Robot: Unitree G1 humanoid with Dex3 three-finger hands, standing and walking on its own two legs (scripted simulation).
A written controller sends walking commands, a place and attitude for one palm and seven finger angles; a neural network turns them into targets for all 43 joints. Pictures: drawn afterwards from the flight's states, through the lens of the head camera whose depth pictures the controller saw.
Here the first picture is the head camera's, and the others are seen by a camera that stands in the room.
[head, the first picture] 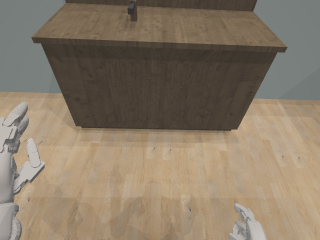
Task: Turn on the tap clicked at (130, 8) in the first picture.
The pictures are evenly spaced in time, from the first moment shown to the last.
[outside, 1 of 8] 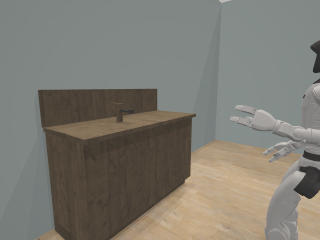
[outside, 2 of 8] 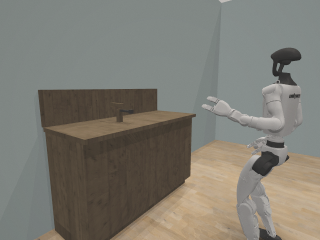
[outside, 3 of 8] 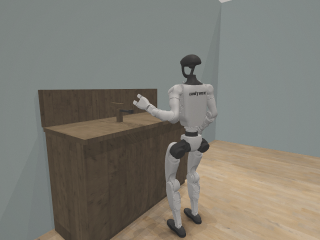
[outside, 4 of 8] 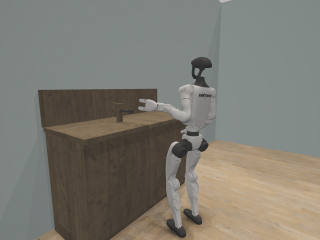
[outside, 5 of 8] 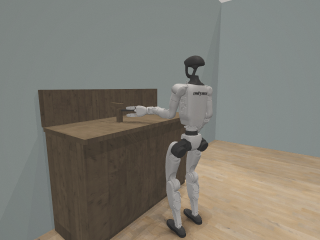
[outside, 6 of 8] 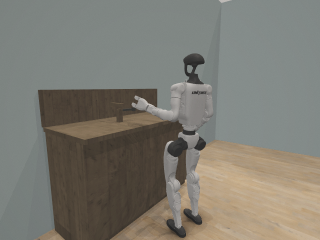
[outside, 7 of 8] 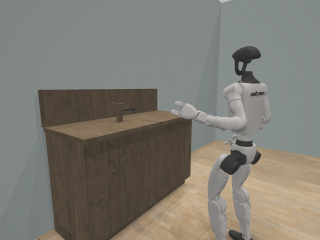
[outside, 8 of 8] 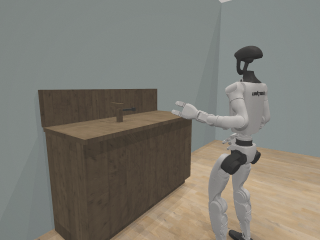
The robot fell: no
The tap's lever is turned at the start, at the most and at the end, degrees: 0 78 78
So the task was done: yes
